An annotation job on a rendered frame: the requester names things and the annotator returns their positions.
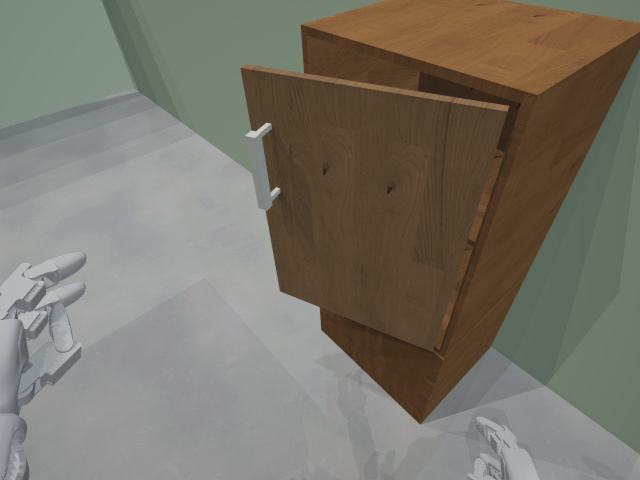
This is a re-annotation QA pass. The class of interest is robot left hand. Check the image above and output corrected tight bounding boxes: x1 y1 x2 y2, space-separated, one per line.
0 252 86 416

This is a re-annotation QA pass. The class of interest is handle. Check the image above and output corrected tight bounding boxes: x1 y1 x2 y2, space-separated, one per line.
245 123 281 211

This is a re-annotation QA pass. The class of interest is left robot forearm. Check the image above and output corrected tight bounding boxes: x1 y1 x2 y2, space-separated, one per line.
0 413 29 480

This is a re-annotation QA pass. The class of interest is robot right hand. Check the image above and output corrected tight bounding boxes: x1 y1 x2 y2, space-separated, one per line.
468 417 541 480

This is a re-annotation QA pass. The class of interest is cupboard door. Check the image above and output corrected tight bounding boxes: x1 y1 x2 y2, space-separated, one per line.
240 64 509 352

